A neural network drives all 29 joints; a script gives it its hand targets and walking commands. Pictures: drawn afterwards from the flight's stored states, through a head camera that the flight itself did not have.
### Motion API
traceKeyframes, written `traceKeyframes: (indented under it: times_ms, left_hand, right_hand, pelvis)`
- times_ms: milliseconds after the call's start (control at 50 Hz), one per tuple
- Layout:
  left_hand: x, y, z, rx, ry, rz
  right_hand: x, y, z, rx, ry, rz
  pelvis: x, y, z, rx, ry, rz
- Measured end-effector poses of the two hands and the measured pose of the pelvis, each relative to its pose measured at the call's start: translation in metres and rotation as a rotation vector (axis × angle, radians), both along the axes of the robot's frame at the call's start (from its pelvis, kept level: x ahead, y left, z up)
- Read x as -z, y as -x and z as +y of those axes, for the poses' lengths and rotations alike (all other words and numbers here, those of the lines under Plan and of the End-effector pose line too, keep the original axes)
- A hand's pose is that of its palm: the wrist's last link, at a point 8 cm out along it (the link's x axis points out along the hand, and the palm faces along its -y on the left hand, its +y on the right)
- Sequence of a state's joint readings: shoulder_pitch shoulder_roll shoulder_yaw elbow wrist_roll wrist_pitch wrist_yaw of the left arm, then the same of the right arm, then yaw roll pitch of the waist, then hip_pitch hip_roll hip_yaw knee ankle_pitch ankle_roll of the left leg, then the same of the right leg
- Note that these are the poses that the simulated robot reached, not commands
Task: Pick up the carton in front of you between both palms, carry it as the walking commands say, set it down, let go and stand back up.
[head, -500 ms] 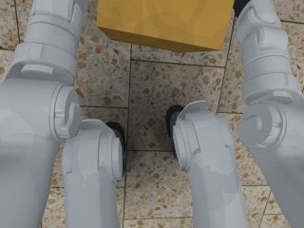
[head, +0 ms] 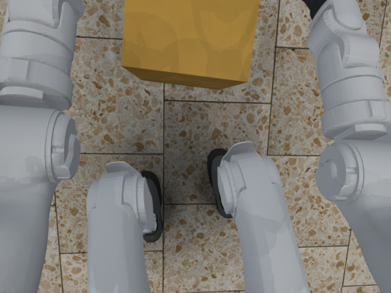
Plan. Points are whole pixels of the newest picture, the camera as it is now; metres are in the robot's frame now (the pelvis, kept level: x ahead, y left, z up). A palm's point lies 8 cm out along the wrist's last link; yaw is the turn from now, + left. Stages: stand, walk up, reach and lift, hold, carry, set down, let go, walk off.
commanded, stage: set down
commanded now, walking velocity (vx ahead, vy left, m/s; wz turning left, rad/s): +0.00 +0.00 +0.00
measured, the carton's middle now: (188, 32) +0.55 -0.06 -0.28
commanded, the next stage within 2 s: let go in 0.74 s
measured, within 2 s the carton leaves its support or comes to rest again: neither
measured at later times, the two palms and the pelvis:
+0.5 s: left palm out of the picture +0.62 +0.13 +0.03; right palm out of the picture +0.53 -0.26 +0.04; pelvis +0.02 +0.00 +0.13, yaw +0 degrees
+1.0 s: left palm out of the picture +0.55 +0.15 +0.15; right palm out of the picture +0.49 -0.25 +0.15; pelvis +0.05 -0.01 +0.26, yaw +2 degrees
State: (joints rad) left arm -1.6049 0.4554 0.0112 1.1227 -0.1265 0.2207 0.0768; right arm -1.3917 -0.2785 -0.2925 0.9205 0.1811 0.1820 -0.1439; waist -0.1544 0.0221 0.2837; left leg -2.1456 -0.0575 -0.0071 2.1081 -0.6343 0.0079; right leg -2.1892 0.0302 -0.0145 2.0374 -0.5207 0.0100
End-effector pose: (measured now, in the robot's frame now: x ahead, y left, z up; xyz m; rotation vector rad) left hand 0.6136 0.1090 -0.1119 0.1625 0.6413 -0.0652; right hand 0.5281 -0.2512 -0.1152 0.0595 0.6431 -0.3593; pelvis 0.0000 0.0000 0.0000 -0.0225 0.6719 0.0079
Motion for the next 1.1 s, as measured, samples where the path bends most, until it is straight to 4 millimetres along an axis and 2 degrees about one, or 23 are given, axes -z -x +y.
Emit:
traceKeyframes:
  times_ms: [120,380,680,820,920,1100]
  left_hand:
    - [-0.040,0.000,0.007,-0.006,0.007,0.013]
    - [-0.106,-0.004,0.017,0.005,0.007,-0.003]
    - [-0.203,-0.003,0.021,0.005,0.011,0.004]
    - [-0.238,0.003,0.025,-0.004,0.008,0.013]
    - [-0.253,0.026,0.032,-0.043,-0.028,0.024]
    - [-0.282,0.112,0.049,-0.146,-0.078,0.064]
  right_hand:
    - [-0.041,0.002,0.000,-0.001,0.007,0.006]
    - [-0.111,-0.002,-0.004,-0.009,0.023,-0.001]
    - [-0.206,0.004,-0.008,-0.016,0.013,-0.011]
    - [-0.240,0.006,-0.006,-0.043,0.020,-0.003]
    - [-0.256,0.018,0.000,-0.123,0.048,0.028]
    - [-0.292,0.074,-0.003,-0.295,0.096,0.133]
  pelvis:
    - [-0.033,-0.002,0.001,0.001,-0.003,0.075]
    - [-0.094,-0.013,0.003,-0.004,0.002,0.164]
    - [-0.180,-0.029,0.002,-0.001,-0.007,0.172]
    - [-0.216,-0.035,0.000,-0.004,-0.012,0.159]
    - [-0.240,-0.043,-0.003,-0.009,-0.019,0.137]
    - [-0.286,-0.064,-0.013,-0.018,-0.031,0.012]
